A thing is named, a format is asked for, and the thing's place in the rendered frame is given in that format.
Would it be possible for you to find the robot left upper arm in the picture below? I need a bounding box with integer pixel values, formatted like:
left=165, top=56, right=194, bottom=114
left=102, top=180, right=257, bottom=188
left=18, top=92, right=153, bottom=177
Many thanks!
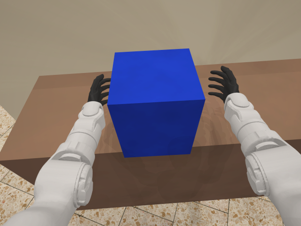
left=3, top=160, right=93, bottom=226

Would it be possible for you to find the carton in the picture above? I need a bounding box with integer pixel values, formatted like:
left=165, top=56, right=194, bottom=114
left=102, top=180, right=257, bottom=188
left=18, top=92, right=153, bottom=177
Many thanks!
left=107, top=48, right=206, bottom=158

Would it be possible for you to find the robot left forearm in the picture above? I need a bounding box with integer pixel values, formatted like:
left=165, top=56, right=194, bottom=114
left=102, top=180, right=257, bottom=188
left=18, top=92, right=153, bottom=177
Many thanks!
left=34, top=101, right=105, bottom=199

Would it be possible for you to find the robot right forearm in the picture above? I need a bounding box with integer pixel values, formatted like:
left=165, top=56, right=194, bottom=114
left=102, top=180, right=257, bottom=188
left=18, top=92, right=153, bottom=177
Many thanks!
left=224, top=93, right=301, bottom=158

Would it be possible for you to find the robot left hand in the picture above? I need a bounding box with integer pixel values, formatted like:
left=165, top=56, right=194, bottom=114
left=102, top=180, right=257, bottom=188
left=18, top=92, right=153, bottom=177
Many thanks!
left=87, top=74, right=111, bottom=106

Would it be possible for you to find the robot right upper arm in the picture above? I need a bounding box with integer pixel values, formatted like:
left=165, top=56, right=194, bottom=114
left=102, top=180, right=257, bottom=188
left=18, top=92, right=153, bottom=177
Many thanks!
left=245, top=145, right=301, bottom=226

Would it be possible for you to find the robot right hand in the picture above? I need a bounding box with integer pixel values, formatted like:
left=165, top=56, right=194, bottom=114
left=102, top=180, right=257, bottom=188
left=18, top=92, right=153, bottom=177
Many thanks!
left=208, top=66, right=239, bottom=103

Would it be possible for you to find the pedestal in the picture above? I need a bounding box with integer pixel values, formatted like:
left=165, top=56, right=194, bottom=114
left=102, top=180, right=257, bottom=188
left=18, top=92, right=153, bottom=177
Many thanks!
left=0, top=58, right=301, bottom=210

